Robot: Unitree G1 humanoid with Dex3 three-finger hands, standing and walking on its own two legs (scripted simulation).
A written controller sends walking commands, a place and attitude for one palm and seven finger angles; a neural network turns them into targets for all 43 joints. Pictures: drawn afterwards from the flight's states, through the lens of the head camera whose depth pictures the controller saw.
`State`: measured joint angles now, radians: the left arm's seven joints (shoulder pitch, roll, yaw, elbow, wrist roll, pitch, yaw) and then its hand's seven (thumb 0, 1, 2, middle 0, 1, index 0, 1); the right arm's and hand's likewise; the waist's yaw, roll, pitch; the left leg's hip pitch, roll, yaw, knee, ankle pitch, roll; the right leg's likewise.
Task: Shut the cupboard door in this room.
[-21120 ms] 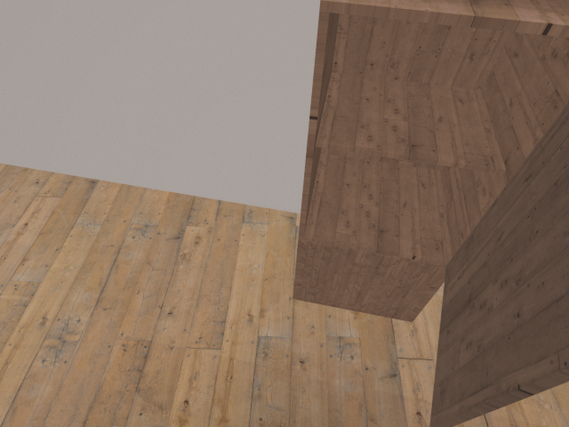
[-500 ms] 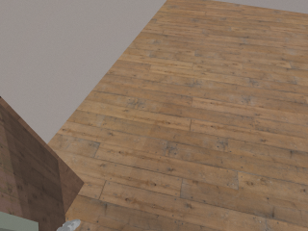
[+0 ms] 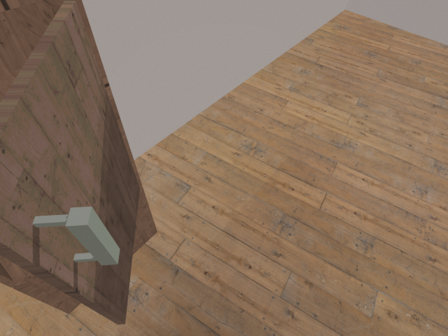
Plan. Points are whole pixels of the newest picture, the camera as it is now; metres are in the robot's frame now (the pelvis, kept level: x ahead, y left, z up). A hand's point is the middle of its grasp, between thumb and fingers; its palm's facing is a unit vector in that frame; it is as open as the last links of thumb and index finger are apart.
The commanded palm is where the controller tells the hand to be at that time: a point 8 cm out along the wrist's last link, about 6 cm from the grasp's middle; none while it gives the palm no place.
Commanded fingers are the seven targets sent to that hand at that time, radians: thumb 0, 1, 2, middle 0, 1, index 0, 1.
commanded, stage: turn or walk to find it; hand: left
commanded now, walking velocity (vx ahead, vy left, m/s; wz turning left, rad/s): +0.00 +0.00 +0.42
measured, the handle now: (81, 240) +0.22 +0.23 +0.09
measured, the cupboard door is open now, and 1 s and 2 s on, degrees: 45 45 45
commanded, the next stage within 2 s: stand and wait in 0.90 s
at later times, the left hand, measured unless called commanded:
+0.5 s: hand out of the picture +0.07 +0.21 -0.14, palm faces +0.18 -0.95 -0.25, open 7.4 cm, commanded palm none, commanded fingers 0.00 0.90 0.90 -0.20 -0.30 -0.20 -0.30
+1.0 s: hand out of the picture -0.13 +0.21 -0.17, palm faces +0.47 -0.85 -0.25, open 7.4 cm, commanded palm none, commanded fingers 0.00 0.90 0.90 -0.20 -0.30 -0.20 -0.30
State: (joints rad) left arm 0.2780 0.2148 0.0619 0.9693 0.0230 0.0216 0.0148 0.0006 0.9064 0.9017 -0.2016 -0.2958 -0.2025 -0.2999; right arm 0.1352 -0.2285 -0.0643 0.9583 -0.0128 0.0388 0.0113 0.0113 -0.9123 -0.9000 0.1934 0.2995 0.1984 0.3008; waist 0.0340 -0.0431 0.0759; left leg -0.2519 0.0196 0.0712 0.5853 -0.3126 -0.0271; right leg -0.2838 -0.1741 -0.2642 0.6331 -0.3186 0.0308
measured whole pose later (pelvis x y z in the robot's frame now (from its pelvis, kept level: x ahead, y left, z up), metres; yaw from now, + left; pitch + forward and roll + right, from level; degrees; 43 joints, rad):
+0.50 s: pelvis -0.03 +0.00 +0.01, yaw +10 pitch +2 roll +0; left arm 0.11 0.19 0.05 0.91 0.00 0.03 0.02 0.00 0.91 0.90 -0.20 -0.29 -0.20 -0.30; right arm 0.26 -0.20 -0.06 0.98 -0.03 0.04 -0.01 0.01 -0.91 -0.90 0.20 0.30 0.21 0.30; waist -0.04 0.03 0.06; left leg -0.32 -0.07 -0.08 0.50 -0.21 0.03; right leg -0.28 -0.02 -0.03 0.58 -0.33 0.06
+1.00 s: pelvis -0.06 +0.01 +0.00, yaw +24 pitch +0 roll +1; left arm 0.28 0.24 0.07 0.98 0.02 0.03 0.02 0.00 0.91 0.90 -0.20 -0.30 -0.20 -0.30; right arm 0.12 -0.23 -0.07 0.96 -0.02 0.03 0.01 0.01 -0.91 -0.90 0.19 0.30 0.20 0.30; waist 0.04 -0.04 0.09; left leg -0.26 0.01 0.08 0.58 -0.27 -0.02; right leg -0.28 -0.17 -0.20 0.69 -0.41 0.05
